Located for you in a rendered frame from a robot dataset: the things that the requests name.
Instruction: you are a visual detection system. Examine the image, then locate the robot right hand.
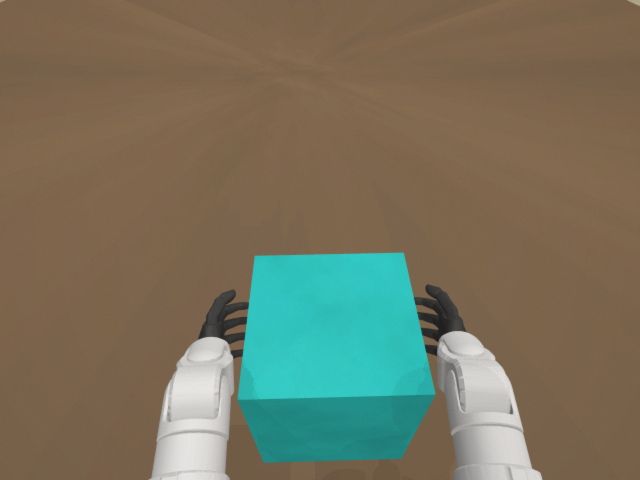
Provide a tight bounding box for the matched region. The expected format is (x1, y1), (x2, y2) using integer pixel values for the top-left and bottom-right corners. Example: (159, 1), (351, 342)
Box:
(414, 284), (466, 356)

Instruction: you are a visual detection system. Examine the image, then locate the robot right forearm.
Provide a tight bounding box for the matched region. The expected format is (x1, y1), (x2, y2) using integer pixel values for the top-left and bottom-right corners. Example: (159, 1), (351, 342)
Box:
(437, 331), (542, 480)

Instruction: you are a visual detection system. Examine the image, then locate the robot left hand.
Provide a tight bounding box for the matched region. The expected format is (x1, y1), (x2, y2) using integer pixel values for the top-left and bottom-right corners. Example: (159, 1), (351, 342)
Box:
(198, 290), (249, 359)

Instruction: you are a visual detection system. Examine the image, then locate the carton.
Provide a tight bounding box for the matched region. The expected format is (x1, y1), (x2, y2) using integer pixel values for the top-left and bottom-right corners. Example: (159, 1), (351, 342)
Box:
(237, 253), (436, 463)

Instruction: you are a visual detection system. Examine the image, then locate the robot left forearm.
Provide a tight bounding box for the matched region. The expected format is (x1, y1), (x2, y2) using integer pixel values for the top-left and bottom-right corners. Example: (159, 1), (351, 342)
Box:
(149, 337), (234, 480)

